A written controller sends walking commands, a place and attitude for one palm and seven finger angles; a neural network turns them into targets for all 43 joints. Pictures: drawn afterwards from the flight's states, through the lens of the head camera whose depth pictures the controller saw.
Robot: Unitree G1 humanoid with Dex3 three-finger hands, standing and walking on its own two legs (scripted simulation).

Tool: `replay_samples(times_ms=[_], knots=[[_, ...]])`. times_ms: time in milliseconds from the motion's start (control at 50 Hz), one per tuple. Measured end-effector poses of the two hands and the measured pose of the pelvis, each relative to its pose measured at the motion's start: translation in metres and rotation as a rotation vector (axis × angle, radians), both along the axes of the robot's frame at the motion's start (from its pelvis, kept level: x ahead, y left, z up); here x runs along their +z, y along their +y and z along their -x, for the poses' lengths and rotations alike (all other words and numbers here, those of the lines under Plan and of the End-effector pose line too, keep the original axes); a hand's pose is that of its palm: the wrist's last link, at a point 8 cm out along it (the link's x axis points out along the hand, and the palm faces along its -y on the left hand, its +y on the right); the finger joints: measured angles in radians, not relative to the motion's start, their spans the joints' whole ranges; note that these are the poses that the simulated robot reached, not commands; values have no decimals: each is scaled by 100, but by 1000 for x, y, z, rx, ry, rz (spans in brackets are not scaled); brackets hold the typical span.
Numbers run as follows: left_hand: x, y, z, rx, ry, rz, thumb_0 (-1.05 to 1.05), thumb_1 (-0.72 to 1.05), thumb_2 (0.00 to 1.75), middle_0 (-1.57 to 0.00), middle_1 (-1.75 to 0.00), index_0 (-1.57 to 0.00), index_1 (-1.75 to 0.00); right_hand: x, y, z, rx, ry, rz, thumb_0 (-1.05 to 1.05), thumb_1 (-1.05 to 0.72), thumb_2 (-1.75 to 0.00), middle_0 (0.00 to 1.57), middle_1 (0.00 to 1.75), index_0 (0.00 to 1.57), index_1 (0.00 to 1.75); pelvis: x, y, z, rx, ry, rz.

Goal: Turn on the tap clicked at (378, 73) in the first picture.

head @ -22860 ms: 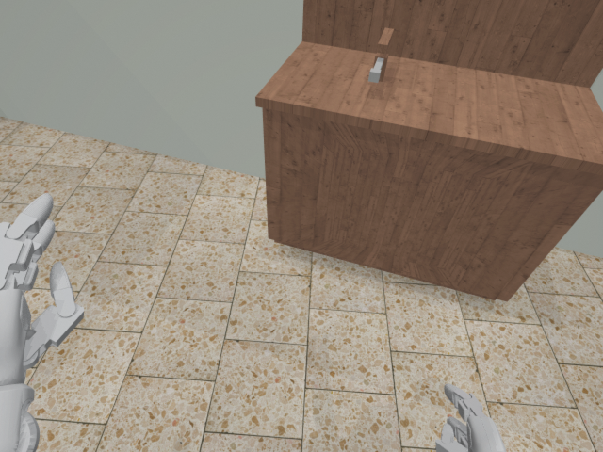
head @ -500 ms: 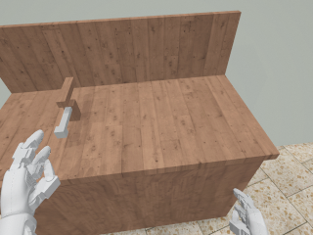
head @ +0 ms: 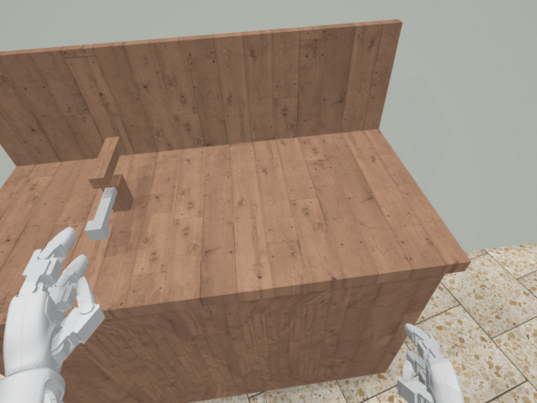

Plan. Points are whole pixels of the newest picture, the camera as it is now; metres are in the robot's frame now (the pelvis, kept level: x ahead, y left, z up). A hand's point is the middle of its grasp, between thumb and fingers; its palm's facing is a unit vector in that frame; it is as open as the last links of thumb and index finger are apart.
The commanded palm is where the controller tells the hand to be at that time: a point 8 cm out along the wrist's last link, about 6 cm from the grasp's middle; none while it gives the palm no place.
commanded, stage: reach beside the lever's end, fingers flat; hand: left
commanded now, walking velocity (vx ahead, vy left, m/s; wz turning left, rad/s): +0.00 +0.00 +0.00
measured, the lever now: (97, 230) +0.37 +0.36 +0.05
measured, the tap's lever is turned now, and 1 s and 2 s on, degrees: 0 0 0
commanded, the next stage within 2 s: none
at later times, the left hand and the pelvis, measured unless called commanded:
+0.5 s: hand (84, 288) +0.22 +0.28 +0.11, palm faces +0.47 -0.87 -0.14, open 7.4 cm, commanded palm +0.18 +0.32 +0.11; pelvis +0.00 +0.01 +0.00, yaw +0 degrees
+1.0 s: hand (87, 265) +0.27 +0.31 +0.08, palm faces +0.47 -0.87 -0.12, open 7.6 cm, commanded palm +0.23 +0.35 +0.08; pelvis +0.00 +0.03 +0.00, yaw -1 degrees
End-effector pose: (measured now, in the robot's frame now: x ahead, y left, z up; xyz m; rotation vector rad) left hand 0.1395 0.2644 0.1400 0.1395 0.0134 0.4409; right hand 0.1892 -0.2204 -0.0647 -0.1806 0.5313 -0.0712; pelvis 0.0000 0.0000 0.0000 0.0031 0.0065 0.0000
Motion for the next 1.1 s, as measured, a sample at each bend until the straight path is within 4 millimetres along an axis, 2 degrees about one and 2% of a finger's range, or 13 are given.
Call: replay_samples(times_ms=[180, 380, 580, 900, 1100], knots=[[-10, 20, -5, 52, 13, -4, 2, 90, 90, -20, -30, -21, -30, -5, -4, 5, -20, 30, 6, 1, -90, -89, 20, 30, 21, 30, -2, -2, 4, 3, 7, 3], [-19, 35, -28, 30, 14, 11, 2, 90, 90, -20, -30, -20, -30, -9, -3, 12, -45, 62, 18, 1, -90, -89, 20, 30, 21, 30, -1, 6, 3, -4, 24, 2], [-31, 60, -48, 66, 20, 17, 2, 90, 90, -20, -29, -20, -29, -13, 3, 18, -54, 109, 41, 1, -90, -89, 20, 30, 21, 30, 1, 16, -1, -5, 42, 7], [-46, 76, -80, 52, 16, 25, 2, 90, 90, -18, -25, -19, -25, -15, 14, 22, -62, 145, 53, 1, -90, -89, 20, 30, 21, 30, 1, 31, -4, -11, 66, 11], [-56, 92, -95, 61, 18, 27, 2, 90, 90, -18, -22, -18, -22, -21, 12, 32, -76, 191, 66, 1, -90, -89, 20, 30, 21, 30, -1, 33, 0, -11, 83, 15]])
